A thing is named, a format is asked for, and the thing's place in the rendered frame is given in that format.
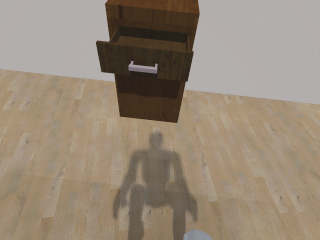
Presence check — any cabinet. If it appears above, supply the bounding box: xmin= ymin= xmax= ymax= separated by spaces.
xmin=105 ymin=0 xmax=200 ymax=123

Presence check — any handle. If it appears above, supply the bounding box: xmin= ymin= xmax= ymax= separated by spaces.
xmin=128 ymin=61 xmax=158 ymax=74

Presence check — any drawer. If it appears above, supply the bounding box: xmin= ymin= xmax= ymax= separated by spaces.
xmin=96 ymin=25 xmax=194 ymax=82

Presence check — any robot right thigh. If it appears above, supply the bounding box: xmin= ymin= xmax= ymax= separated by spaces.
xmin=183 ymin=230 xmax=213 ymax=240

